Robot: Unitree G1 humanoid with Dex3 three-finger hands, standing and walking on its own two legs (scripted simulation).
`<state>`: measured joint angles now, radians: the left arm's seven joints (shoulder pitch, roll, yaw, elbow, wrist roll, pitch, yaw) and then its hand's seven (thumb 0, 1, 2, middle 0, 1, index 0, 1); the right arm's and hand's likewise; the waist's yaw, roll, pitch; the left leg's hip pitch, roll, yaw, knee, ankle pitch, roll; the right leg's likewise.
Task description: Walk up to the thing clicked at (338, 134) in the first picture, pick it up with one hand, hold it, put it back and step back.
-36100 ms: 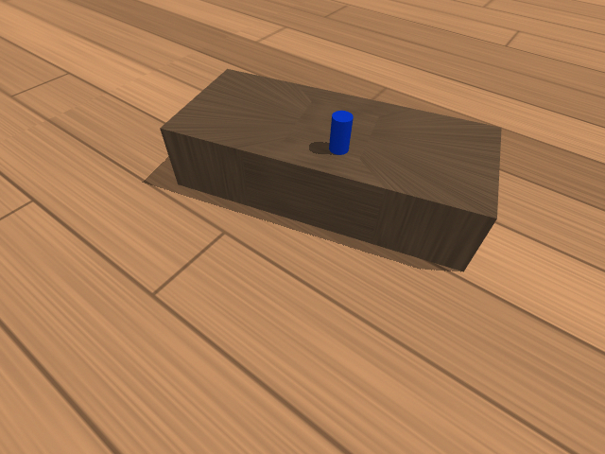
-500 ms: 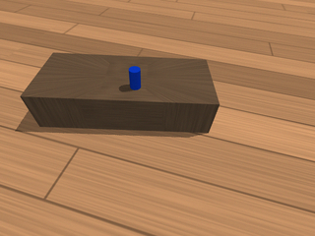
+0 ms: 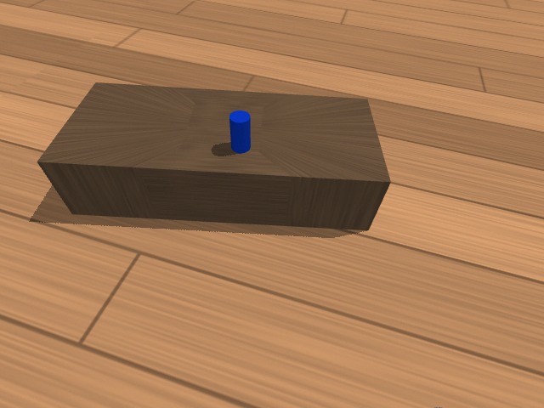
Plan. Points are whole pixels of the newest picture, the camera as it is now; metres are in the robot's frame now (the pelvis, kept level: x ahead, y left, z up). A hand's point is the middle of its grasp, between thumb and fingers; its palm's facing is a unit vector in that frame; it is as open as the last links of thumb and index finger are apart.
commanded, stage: step back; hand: left
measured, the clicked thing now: (240, 132) +1.14 +0.15 -0.36
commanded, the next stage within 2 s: stand in 0.18 s
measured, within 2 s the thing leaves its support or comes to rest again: neither
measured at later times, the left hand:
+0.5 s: hand out of the picture +0.10 +0.24 -0.14, palm faces -0.04 -0.94 -0.33, open 7.4 cm
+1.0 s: hand out of the picture +0.07 +0.24 -0.14, palm faces -0.04 -0.94 -0.34, open 7.4 cm
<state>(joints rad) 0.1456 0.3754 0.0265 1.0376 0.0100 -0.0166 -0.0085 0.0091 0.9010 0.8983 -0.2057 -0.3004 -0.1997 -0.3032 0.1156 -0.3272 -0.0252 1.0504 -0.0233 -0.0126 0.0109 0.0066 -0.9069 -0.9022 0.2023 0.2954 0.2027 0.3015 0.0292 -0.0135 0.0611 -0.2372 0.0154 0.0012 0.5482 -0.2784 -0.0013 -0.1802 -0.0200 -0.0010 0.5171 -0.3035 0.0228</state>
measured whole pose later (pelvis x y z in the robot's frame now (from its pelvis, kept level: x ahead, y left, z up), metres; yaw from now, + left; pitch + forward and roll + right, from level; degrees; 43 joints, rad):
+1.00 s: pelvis +0.00 -0.01 +0.01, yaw +0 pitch -1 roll +0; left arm 0.11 0.35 -0.01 1.14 0.01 -0.01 -0.01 0.01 0.90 0.90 -0.21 -0.30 -0.20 -0.30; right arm 0.11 -0.35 0.00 1.16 -0.01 -0.01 0.02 0.01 -0.91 -0.90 0.20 0.30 0.20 0.30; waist 0.00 0.01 0.05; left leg -0.14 0.02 0.01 0.31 -0.15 -0.02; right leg -0.10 -0.01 0.00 0.31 -0.19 0.01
